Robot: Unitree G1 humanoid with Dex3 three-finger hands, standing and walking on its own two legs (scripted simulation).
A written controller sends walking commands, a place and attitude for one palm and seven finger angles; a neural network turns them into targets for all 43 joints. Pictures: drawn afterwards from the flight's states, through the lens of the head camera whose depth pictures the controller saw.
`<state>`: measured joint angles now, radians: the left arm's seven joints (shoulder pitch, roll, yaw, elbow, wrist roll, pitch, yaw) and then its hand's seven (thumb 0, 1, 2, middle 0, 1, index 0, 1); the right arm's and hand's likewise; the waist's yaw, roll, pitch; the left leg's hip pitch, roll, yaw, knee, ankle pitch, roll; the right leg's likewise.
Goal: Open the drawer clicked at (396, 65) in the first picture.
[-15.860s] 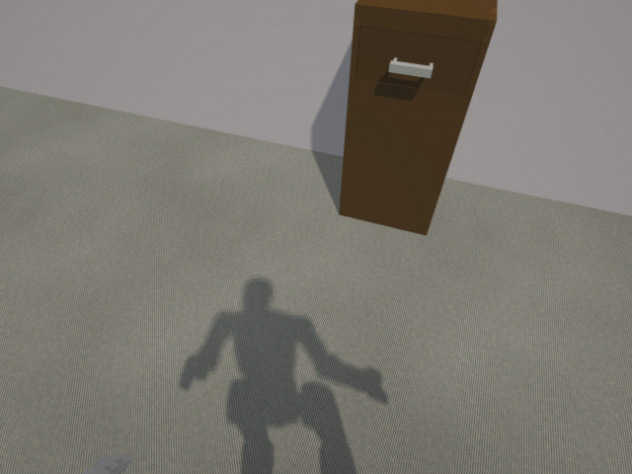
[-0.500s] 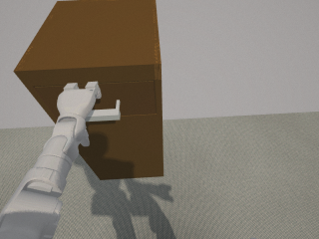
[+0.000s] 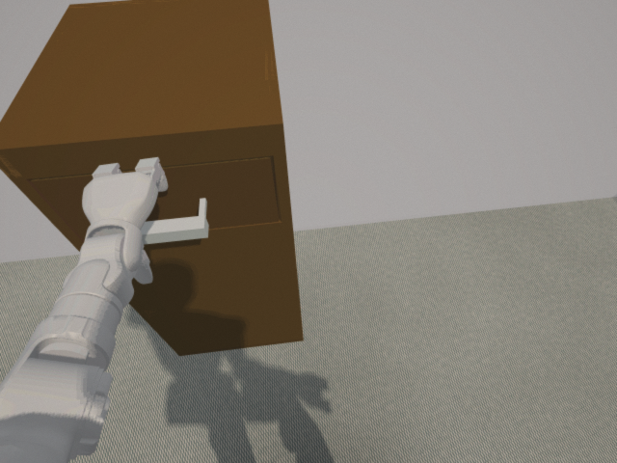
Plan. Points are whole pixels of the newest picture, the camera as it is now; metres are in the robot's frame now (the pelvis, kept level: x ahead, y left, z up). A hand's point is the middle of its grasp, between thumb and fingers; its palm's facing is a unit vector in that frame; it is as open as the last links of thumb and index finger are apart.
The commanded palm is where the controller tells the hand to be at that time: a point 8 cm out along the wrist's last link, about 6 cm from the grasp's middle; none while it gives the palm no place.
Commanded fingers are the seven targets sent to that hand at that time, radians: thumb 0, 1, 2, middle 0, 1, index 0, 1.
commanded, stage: move the hooked fingers above the handle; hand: left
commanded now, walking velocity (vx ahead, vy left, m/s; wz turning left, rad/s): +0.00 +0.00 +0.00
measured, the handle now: (167, 219) +0.49 +0.23 -0.01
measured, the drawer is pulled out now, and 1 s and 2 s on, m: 0.00 0.00 0.00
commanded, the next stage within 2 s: none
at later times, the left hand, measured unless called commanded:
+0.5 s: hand (159, 213) +0.45 +0.22 +0.05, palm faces +0.00 -0.01 -1.00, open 13.6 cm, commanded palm +0.43 +0.25 +0.10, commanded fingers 0.00 -0.50 0.30 -0.30 -1.20 -0.30 -1.20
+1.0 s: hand (144, 221) +0.45 +0.24 +0.04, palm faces -0.01 -0.05 -1.00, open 13.9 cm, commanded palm +0.43 +0.25 +0.11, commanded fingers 0.00 -0.50 0.30 -0.30 -1.20 -0.30 -1.20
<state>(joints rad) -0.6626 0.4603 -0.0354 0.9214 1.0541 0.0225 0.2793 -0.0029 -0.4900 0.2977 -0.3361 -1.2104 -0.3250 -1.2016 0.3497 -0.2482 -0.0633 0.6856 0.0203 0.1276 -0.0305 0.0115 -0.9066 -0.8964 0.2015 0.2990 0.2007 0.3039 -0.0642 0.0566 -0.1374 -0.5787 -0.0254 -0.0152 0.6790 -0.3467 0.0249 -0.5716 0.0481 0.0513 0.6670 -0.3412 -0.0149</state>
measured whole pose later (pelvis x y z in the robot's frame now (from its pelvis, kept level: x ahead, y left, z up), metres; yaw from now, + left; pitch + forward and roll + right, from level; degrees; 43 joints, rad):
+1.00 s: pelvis +0.00 +0.01 -0.01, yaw +1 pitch +16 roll -2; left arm -0.71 0.48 -0.08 0.90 1.05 -0.11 0.27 0.00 -0.49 0.30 -0.35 -1.22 -0.32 -1.20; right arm 0.36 -0.27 -0.08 0.71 0.01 0.11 -0.04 0.01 -0.91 -0.90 0.20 0.30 0.20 0.30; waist -0.07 0.04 -0.14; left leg -0.66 -0.04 -0.04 0.75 -0.37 0.03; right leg -0.62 0.04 0.02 0.70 -0.36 -0.01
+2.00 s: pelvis +0.00 +0.00 +0.00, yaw +0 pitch +14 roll +0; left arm -0.62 0.46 -0.04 0.86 1.05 -0.10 0.19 0.00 -0.49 0.30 -0.33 -1.20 -0.32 -1.21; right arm 0.33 -0.25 -0.05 0.65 0.02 0.13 -0.06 0.01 -0.91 -0.90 0.20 0.30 0.20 0.30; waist -0.07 0.04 -0.13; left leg -0.57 -0.02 -0.02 0.69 -0.35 0.02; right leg -0.56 0.05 0.04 0.67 -0.35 -0.02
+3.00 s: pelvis +0.00 +0.00 +0.00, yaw +0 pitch +14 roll +0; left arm -0.67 0.39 -0.07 0.85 1.08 -0.03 0.33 0.00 -0.49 0.30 -0.39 -1.25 -0.32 -1.20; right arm 0.27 -0.24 -0.04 0.67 0.00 0.13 -0.03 0.01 -0.91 -0.90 0.20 0.30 0.20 0.30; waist -0.06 0.05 -0.14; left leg -0.59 -0.03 0.00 0.71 -0.36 0.03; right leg -0.58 0.04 0.06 0.70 -0.36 -0.01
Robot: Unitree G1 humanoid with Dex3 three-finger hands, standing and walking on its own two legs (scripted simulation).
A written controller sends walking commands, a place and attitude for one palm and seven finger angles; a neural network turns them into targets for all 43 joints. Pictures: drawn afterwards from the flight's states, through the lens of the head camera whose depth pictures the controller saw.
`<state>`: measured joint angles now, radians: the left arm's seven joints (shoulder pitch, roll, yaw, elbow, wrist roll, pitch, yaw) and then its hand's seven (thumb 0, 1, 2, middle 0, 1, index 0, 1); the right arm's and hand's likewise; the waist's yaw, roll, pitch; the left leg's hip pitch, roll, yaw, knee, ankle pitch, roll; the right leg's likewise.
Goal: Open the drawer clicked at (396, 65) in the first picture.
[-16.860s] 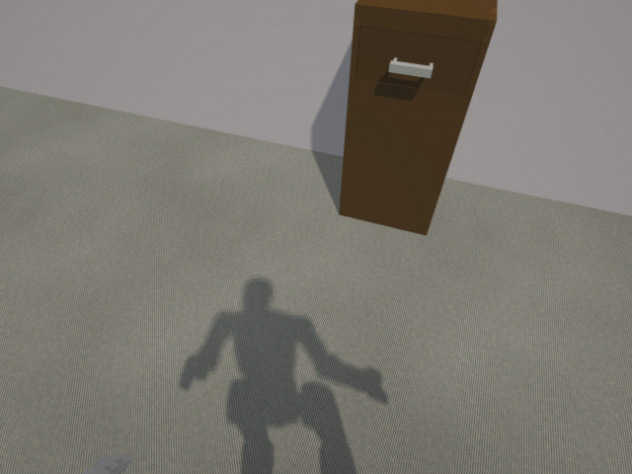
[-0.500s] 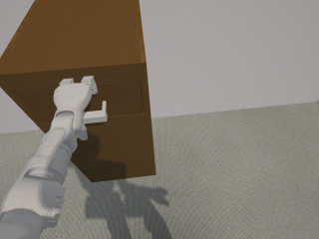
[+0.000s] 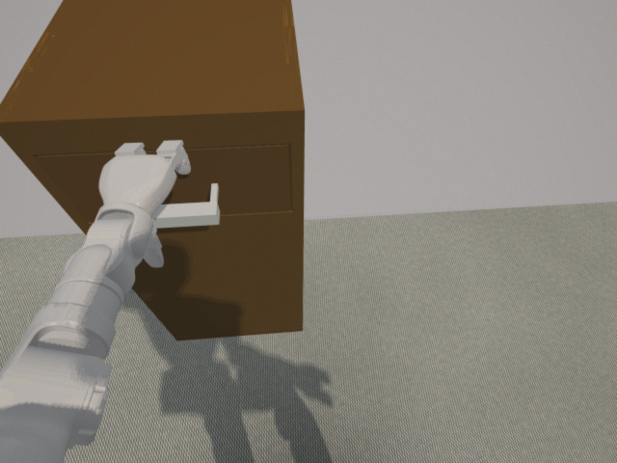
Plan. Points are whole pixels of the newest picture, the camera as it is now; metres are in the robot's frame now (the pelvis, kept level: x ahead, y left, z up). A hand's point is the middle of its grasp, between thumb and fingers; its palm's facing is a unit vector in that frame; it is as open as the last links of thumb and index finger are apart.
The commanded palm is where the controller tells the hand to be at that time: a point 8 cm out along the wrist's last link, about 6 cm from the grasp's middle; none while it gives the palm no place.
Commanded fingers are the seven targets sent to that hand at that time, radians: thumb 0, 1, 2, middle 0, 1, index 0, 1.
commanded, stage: move the hooked fingers above the handle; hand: left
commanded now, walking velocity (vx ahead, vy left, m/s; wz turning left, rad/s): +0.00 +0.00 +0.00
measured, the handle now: (177, 203) +0.50 +0.21 -0.01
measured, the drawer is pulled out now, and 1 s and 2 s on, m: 0.00 0.00 0.00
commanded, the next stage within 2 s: none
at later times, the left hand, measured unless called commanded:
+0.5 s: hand (156, 218) +0.43 +0.21 +0.05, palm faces -0.06 -0.04 -1.00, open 13.8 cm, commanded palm +0.42 +0.21 +0.12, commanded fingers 0.00 -0.50 0.30 -0.30 -1.20 -0.30 -1.20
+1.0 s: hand (166, 217) +0.44 +0.20 +0.04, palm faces -0.11 -0.05 -0.99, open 13.8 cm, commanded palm +0.43 +0.22 +0.11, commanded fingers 0.00 -0.50 0.30 -0.30 -1.20 -0.30 -1.20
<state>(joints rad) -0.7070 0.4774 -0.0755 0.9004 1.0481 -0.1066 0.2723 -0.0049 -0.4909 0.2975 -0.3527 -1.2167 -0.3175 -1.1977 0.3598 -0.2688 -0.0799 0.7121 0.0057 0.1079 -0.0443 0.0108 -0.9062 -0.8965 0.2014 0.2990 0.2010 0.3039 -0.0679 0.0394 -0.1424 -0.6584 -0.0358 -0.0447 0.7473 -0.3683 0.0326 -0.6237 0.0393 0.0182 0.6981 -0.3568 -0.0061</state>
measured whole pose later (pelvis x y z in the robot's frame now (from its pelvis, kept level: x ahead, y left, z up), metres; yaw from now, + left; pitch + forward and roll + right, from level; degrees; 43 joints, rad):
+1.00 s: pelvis +0.00 -0.01 +0.01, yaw -1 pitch +14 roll +0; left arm -0.62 0.46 -0.04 0.86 1.05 -0.10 0.19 0.00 -0.49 0.30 -0.33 -1.20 -0.32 -1.21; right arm 0.33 -0.25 -0.05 0.65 0.02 0.13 -0.06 0.01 -0.91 -0.90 0.20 0.30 0.20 0.30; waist -0.07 0.04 -0.13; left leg -0.57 -0.02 -0.02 0.69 -0.35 0.02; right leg -0.56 0.05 0.04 0.67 -0.35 -0.02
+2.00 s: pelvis +0.00 -0.01 +0.00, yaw -2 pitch +14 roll +0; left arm -0.67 0.39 -0.07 0.85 1.08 -0.03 0.33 0.00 -0.49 0.30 -0.39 -1.25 -0.32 -1.20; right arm 0.27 -0.24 -0.04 0.67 0.00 0.13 -0.03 0.01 -0.91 -0.90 0.20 0.30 0.20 0.30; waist -0.06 0.05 -0.14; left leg -0.59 -0.03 0.00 0.71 -0.36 0.03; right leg -0.58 0.04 0.06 0.70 -0.36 -0.01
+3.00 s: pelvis +0.00 -0.02 +0.01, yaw -1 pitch +13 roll +0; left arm -0.65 0.49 -0.07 0.90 1.04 -0.04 0.20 0.00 -0.49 0.30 -0.32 -1.20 -0.32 -1.20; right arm 0.34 -0.28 -0.06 0.67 0.03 0.11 -0.08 0.01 -0.91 -0.90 0.20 0.30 0.20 0.30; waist -0.05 0.05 -0.12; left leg -0.56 -0.02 -0.03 0.66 -0.33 0.01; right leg -0.55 0.05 0.03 0.66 -0.34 -0.03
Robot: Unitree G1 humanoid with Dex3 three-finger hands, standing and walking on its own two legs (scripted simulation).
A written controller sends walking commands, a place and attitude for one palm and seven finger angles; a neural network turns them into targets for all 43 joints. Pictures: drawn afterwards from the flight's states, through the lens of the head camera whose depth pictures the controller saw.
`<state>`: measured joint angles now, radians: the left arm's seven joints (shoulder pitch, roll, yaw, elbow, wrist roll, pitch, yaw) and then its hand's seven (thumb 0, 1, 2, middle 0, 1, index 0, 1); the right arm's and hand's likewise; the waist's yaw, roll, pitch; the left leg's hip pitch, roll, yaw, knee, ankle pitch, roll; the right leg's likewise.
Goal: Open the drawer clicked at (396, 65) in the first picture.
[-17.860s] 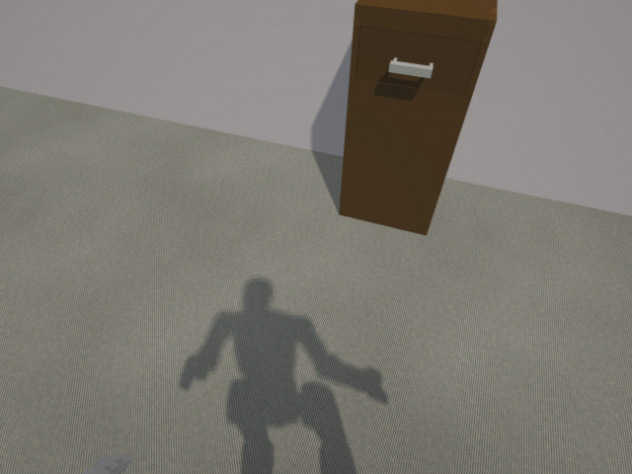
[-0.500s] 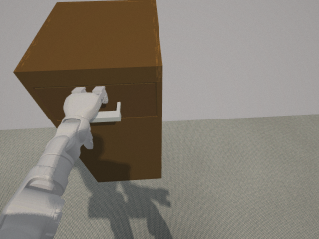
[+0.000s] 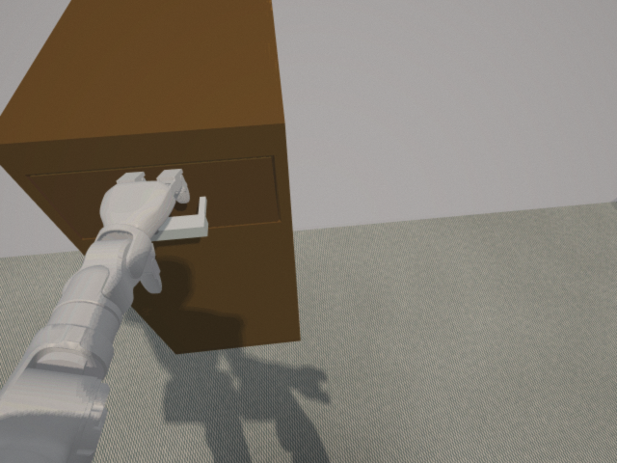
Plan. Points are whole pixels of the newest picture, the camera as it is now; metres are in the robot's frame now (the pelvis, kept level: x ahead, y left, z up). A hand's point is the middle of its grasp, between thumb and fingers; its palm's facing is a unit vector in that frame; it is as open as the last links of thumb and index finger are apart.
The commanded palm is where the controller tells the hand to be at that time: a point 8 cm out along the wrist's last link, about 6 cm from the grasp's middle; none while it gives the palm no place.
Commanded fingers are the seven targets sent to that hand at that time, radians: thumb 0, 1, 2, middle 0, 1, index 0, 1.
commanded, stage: move the hooked fingers above the handle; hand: left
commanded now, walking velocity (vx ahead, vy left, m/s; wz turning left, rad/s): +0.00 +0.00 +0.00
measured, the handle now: (166, 217) +0.49 +0.23 -0.01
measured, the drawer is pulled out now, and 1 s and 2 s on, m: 0.00 0.00 0.00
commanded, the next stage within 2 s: lift the fingers back up to retry in 1.30 s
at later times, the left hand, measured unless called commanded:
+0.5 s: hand (155, 218) +0.44 +0.22 +0.05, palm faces -0.02 -0.05 -1.00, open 13.8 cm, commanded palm +0.42 +0.24 +0.11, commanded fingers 0.00 -0.50 0.30 -0.30 -1.20 -0.30 -1.20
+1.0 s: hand (171, 207) +0.45 +0.20 +0.06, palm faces +0.07 -0.04 -1.00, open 13.9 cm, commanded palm +0.42 +0.23 +0.11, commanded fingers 0.00 -0.50 0.30 -0.30 -1.20 -0.30 -1.20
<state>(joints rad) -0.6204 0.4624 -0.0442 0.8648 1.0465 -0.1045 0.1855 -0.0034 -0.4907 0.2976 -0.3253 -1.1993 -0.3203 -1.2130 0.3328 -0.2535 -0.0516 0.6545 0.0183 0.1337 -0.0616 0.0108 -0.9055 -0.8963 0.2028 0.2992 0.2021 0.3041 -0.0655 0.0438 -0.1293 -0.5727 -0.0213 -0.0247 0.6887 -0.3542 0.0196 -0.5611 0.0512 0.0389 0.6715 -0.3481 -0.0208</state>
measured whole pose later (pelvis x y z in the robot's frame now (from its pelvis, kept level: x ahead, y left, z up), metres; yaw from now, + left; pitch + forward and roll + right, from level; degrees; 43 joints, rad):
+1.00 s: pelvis +0.00 +0.01 +0.00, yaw -1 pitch +14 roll +0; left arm -0.67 0.39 -0.07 0.85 1.08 -0.03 0.33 0.00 -0.49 0.30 -0.39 -1.25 -0.32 -1.20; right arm 0.27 -0.24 -0.04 0.67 0.00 0.13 -0.03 0.01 -0.91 -0.90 0.20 0.30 0.20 0.30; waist -0.06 0.05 -0.14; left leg -0.59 -0.03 0.00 0.71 -0.36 0.03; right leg -0.58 0.04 0.06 0.70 -0.36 -0.01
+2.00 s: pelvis +0.00 -0.01 +0.00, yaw +0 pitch +13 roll +0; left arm -0.65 0.49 -0.07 0.90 1.04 -0.04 0.20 0.00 -0.49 0.30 -0.32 -1.20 -0.32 -1.20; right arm 0.34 -0.28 -0.06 0.67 0.03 0.11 -0.08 0.01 -0.91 -0.90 0.20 0.30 0.20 0.30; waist -0.05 0.05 -0.12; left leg -0.56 -0.02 -0.03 0.66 -0.33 0.01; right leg -0.55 0.05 0.03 0.66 -0.34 -0.03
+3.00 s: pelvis +0.00 +0.01 +0.00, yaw +0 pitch +14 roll -1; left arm -0.70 0.43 -0.07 0.91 1.05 0.03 0.28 0.00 -0.49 0.30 -0.32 -1.20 -0.33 -1.22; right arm 0.30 -0.25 -0.05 0.68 0.02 0.12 -0.03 0.01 -0.91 -0.90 0.20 0.30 0.20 0.30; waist -0.06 0.06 -0.15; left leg -0.58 -0.03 -0.02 0.69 -0.35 0.03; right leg -0.57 0.04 0.04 0.67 -0.35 -0.01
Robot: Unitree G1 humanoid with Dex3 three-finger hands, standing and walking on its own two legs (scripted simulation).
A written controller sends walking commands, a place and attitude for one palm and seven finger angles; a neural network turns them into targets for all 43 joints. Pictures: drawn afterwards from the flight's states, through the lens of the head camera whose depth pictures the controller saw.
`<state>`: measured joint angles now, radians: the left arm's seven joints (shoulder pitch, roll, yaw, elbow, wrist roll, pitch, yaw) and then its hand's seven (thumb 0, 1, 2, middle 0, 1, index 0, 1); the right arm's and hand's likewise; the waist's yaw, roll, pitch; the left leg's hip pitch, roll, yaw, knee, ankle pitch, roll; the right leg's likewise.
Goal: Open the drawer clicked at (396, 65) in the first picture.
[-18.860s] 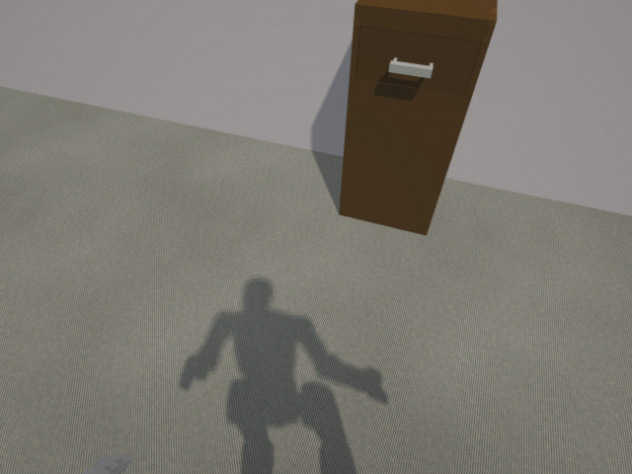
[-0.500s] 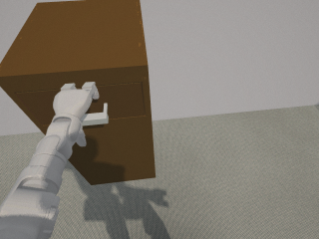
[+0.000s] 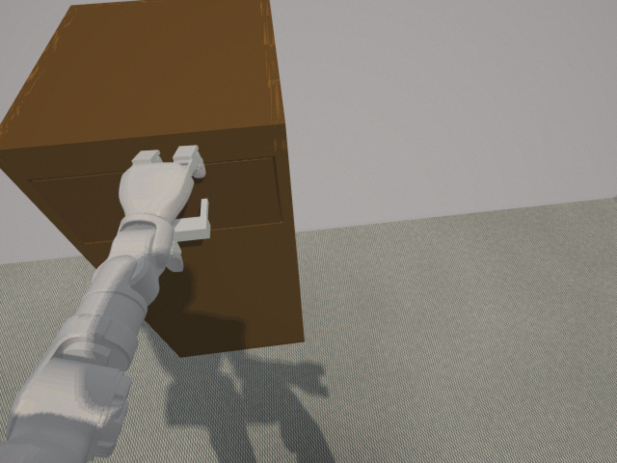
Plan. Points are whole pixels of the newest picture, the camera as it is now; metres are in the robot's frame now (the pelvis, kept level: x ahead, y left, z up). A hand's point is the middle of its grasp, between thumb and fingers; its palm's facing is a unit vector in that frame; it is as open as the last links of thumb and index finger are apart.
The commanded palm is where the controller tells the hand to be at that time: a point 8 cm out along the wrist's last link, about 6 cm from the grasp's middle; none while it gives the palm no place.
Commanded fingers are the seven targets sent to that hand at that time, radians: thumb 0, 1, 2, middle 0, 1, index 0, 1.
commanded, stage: move the hooked fingers above the handle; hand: left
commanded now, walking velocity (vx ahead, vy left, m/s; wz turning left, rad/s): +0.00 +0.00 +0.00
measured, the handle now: (169, 219) +0.49 +0.23 -0.01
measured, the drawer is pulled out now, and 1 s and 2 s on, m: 0.00 0.00 0.00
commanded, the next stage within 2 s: lift the fingers back up to retry in 0.30 s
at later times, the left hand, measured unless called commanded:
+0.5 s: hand (183, 211) +0.45 +0.18 +0.05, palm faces +0.07 -0.07 -1.00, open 13.9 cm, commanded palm +0.42 +0.22 +0.11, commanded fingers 0.00 -0.50 0.30 -0.30 -1.20 -0.30 -1.20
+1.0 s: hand (140, 232) +0.42 +0.24 +0.05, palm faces -0.10 +0.00 -1.00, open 13.8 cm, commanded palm +0.42 +0.23 +0.11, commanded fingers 0.00 -0.50 0.30 -0.30 -1.20 -0.30 -1.20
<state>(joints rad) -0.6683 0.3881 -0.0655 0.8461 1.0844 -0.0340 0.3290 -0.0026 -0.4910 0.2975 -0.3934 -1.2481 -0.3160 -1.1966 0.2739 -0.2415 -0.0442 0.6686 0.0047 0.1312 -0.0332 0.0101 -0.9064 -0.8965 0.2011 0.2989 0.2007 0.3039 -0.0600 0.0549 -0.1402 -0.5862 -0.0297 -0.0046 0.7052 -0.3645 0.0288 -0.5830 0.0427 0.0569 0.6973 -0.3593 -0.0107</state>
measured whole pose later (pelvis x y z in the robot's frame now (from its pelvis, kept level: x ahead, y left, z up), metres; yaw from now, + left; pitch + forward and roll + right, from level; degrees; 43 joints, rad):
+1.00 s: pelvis +0.00 -0.01 +0.00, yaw +1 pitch +13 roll +0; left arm -0.65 0.49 -0.07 0.90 1.04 -0.04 0.20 0.00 -0.49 0.30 -0.32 -1.20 -0.32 -1.20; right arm 0.34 -0.28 -0.06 0.67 0.03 0.11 -0.08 0.01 -0.91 -0.90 0.20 0.30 0.20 0.30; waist -0.05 0.05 -0.12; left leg -0.56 -0.02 -0.03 0.66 -0.33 0.01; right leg -0.55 0.05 0.03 0.66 -0.34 -0.03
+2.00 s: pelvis +0.00 +0.00 +0.00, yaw +1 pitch +14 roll -1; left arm -0.70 0.43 -0.07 0.91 1.05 0.03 0.28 0.00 -0.49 0.30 -0.32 -1.20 -0.33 -1.22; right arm 0.30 -0.25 -0.05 0.68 0.02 0.12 -0.03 0.01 -0.91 -0.90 0.20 0.30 0.20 0.30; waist -0.06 0.06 -0.15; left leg -0.58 -0.03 -0.02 0.69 -0.35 0.03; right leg -0.57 0.04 0.04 0.67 -0.35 -0.01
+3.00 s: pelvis +0.00 -0.01 +0.00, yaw +1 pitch +12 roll +0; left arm -0.49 0.43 -0.07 0.70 1.04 -0.06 0.23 0.00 -0.49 0.30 -0.32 -1.20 -0.32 -1.20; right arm 0.30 -0.25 -0.07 0.67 0.02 0.12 -0.06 0.01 -0.91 -0.90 0.20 0.30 0.20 0.30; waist -0.02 0.05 -0.13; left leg -0.54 -0.03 -0.03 0.69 -0.36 0.02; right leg -0.52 0.04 0.03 0.67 -0.36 -0.02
